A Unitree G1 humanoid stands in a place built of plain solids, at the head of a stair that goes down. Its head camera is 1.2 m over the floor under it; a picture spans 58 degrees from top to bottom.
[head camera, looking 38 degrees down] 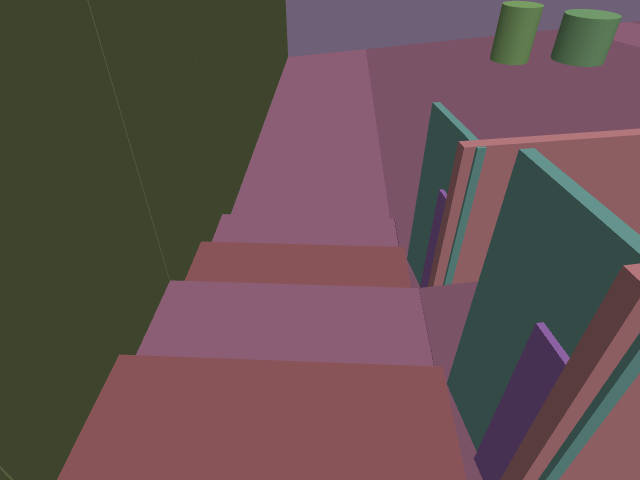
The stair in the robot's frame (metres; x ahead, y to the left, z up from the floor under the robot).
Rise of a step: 0.12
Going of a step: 0.50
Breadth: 1.18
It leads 3 degrees to the right of straight ahead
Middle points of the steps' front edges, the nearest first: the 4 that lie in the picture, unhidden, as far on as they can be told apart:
0.97 0.15 -0.11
1.49 0.13 -0.23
1.96 0.11 -0.36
2.44 0.08 -0.50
